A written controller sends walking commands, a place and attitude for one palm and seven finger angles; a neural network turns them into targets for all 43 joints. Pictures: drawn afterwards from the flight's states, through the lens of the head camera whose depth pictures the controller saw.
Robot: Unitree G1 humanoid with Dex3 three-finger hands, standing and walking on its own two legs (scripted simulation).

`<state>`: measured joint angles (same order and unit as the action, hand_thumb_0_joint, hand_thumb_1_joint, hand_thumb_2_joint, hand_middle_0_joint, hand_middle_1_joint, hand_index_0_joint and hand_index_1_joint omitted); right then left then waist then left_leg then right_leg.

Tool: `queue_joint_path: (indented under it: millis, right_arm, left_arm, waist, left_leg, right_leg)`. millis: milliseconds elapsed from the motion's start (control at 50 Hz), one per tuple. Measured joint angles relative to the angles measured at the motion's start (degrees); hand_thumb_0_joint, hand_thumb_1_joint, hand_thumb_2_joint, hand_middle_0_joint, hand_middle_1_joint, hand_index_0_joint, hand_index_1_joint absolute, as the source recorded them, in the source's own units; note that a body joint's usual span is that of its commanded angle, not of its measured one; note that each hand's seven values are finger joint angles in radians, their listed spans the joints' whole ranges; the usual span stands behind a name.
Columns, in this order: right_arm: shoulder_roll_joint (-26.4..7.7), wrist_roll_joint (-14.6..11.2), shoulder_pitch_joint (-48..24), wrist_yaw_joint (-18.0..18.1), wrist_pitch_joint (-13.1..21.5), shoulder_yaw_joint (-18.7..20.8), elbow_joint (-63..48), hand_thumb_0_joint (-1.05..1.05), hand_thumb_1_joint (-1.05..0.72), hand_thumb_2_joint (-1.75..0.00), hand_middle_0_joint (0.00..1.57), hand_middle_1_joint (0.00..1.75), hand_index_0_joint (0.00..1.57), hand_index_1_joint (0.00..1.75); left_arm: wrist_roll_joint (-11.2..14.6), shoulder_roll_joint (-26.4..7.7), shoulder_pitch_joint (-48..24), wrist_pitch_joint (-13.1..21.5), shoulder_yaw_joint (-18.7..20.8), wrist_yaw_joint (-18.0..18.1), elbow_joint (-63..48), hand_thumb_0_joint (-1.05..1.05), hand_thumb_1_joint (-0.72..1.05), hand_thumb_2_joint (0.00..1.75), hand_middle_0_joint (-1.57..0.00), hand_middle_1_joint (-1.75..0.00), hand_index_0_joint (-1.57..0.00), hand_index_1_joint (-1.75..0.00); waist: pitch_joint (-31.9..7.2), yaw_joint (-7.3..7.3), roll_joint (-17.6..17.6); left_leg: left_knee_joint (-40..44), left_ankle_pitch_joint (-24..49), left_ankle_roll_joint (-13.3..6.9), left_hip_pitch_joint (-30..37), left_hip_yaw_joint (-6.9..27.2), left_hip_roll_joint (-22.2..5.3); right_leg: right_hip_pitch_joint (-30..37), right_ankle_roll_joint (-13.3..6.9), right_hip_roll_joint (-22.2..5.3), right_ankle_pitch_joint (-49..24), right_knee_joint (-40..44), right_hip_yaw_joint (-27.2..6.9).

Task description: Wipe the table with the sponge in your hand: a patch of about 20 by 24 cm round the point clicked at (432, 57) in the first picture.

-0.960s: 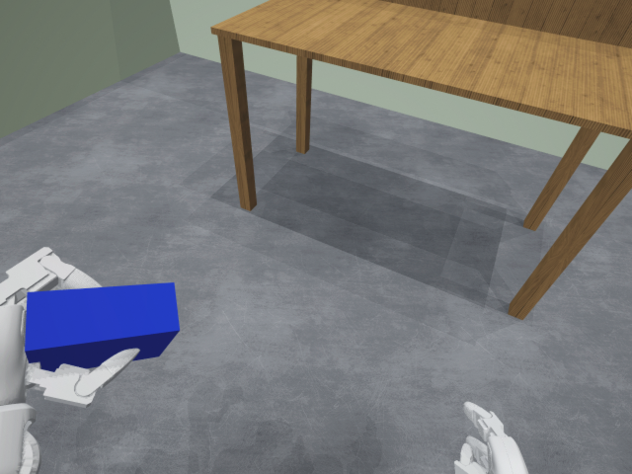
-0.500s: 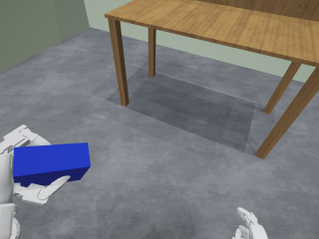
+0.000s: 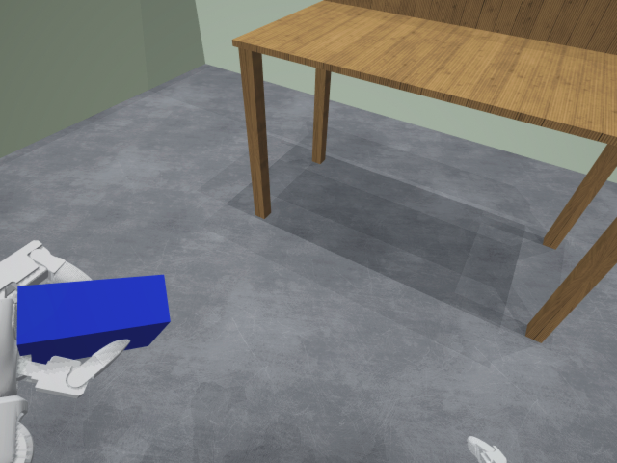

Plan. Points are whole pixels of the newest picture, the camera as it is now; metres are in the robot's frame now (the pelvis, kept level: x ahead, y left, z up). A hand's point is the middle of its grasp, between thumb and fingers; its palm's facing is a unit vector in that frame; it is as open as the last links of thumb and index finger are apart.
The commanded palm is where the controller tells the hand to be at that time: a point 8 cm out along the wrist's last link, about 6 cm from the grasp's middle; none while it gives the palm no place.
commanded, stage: walk to a spot facing it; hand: left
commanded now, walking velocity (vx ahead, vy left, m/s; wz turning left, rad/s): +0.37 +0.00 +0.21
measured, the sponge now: (115, 318) +0.22 +0.21 +0.15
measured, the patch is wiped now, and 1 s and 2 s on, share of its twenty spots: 0.00 0.00 0.00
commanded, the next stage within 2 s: turn to face it in 1.24 s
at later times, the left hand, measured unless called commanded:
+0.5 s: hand (142, 198) +0.37 +0.23 +0.18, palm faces +0.44 -0.72 -0.53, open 9.2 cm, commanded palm +0.32 +0.27 +0.20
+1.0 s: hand (139, 146) +0.46 +0.26 +0.20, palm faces +0.63 -0.64 -0.45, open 9.2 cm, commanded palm +0.41 +0.29 +0.20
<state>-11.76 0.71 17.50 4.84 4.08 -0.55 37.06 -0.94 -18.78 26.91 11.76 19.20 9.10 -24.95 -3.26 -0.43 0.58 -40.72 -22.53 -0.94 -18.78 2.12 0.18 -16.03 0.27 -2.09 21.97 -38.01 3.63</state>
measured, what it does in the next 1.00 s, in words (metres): walks ahead, turning left: right foot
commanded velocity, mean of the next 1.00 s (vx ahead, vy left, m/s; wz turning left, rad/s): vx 0.35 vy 0.00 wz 0.34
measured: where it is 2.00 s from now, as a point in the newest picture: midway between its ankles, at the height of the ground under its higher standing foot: (307, 400)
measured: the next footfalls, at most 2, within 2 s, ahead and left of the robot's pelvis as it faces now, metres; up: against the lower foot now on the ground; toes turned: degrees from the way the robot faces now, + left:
right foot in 0.48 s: +0.34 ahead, -0.10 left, +0.00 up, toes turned -6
left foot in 1.10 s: +0.42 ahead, +0.15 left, +0.00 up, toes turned +28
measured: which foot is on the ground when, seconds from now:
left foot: down 0.00-0.50, up 0.52-1.00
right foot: down 0.00-0.12, up 0.14-0.46, down 0.48-1.00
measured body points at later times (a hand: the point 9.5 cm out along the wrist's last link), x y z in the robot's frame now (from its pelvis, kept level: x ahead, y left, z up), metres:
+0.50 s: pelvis +0.19 -0.03 -0.01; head +0.20 -0.04 +0.44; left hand +0.35 +0.27 +0.21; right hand +0.35 -0.23 -0.12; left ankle +0.02 +0.10 -0.71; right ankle +0.30 -0.09 -0.72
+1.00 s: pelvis +0.33 -0.03 +0.02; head +0.35 -0.02 +0.47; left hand +0.42 +0.29 +0.22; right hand +0.54 -0.23 -0.07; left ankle +0.38 +0.14 -0.68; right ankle +0.30 -0.09 -0.72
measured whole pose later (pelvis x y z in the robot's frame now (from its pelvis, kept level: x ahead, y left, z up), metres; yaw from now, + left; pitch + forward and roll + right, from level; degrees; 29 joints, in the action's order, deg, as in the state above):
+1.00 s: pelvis +0.33 -0.03 +0.02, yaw +16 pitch +0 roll +2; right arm -13.2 0.6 14.6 3.9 1.0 1.9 32.7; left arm 0.7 -21.0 29.0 10.6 20.9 9.1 -31.4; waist 2.3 1.7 -1.9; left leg -43.6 -15.4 0.6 -29.0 -9.2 -6.0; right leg -7.3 -2.8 -6.5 20.0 -27.6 20.8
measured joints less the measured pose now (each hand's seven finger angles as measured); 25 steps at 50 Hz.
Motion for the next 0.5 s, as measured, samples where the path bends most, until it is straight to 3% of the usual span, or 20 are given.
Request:
queue_joint_path:
  millis: [80,120,200,240,320,400,480,500]
  right_arm:
    - [-0.01,-0.29,-0.34,-0.47,0.10,0.03,0.90,0.01,-0.90,-0.90,0.20,0.30,0.20,0.30]
    - [0.46,-0.24,-1.67,-0.64,-0.37,-0.24,0.96,0.01,-0.90,-0.90,0.20,0.30,0.20,0.30]
    - [2.11,0.51,-4.04,-1.56,0.24,0.34,-0.48,0.01,-0.90,-0.90,0.20,0.30,0.20,0.30]
    - [3.03,0.03,-4.25,-2.39,0.66,0.16,-0.77,0.01,-0.90,-0.90,0.20,0.30,0.20,0.30]
    - [4.07,-0.39,-3.95,-2.98,0.99,-0.39,-2.11,0.01,-0.90,-0.90,0.20,0.30,0.20,0.30]
    - [4.02,-0.08,-3.08,-2.36,0.99,-0.24,-2.74,0.01,-0.90,-0.90,0.20,0.30,0.20,0.30]
    - [2.99,-0.30,-1.84,-1.37,0.77,0.29,-1.60,0.01,-0.90,-0.90,0.20,0.30,0.20,0.30]
    - [2.39,-0.55,-2.38,-1.24,0.37,0.63,-0.75,0.01,-0.90,-0.90,0.20,0.30,0.20,0.30]
  left_arm:
    - [-0.16,-0.68,-2.88,0.92,-0.99,0.05,-0.85,-0.01,-0.42,1.04,-0.83,-1.39,-0.83,-1.39]
    - [0.33,-1.16,-2.02,1.21,0.48,0.28,-2.24,-0.01,-0.42,1.04,-0.83,-1.39,-0.83,-1.39]
    - [0.58,-2.14,0.75,0.95,2.32,0.45,-3.58,-0.01,-0.42,1.04,-0.83,-1.39,-0.83,-1.39]
    - [0.90,-2.96,0.93,0.73,2.02,0.07,-4.97,-0.01,-0.42,1.04,-0.83,-1.39,-0.83,-1.39]
    - [1.41,-3.88,3.00,1.48,2.57,-0.60,-8.77,-0.01,-0.42,1.04,-0.83,-1.39,-0.83,-1.39]
    - [1.46,-5.06,4.83,1.72,3.76,-1.69,-8.58,-0.01,-0.42,1.04,-0.83,-1.39,-0.83,-1.39]
    - [1.31,-6.28,2.88,0.31,4.12,-2.66,-5.67,-0.01,-0.42,1.04,-0.83,-1.39,-0.83,-1.39]
    - [0.98,-5.81,1.06,-0.04,3.71,-2.81,-4.70,-0.01,-0.42,1.04,-0.83,-1.39,-0.83,-1.39]
  waist:
    - [2.33,-0.24,-1.77]
    - [3.37,0.55,-4.41]
    - [4.33,-1.34,-2.12]
    - [4.42,-1.48,-1.11]
    - [4.89,-1.10,-0.34]
    - [5.60,-0.48,0.67]
    - [5.60,-0.26,1.92]
    - [6.09,-0.09,2.66]
  left_leg:
    - [-0.32,-0.73,-0.13,0.36,-4.31,-0.78]
    - [1.52,-0.47,-0.56,2.70,-6.70,0.72]
    - [4.77,-1.27,-1.13,6.18,-6.15,-0.74]
    - [8.32,-0.35,-0.73,8.39,-5.25,-1.74]
    - [14.90,0.78,0.33,13.29,-4.83,-3.02]
    - [16.31,-1.54,1.72,17.85,-4.37,-3.84]
    - [6.07,-8.68,1.88,18.60,-2.84,-5.10]
    - [-0.90,-8.72,1.09,16.51,-2.84,-6.03]
  right_leg:
    - [2.52,1.10,-2.18,3.36,-1.04,2.05]
    - [1.69,0.96,-4.24,3.68,-4.47,0.44]
    - [-7.21,0.22,-0.86,9.42,-27.74,-0.24]
    - [-11.71,0.37,-0.02,8.88,-31.78,0.80]
    - [-18.15,1.01,-0.91,1.16,-24.01,3.41]
    - [-17.63,0.79,-0.92,-5.86,-9.18,6.23]
    - [-9.03,-0.19,0.79,-12.17,3.65,9.25]
    - [-8.35,-2.84,0.98,-13.06,2.27,10.25]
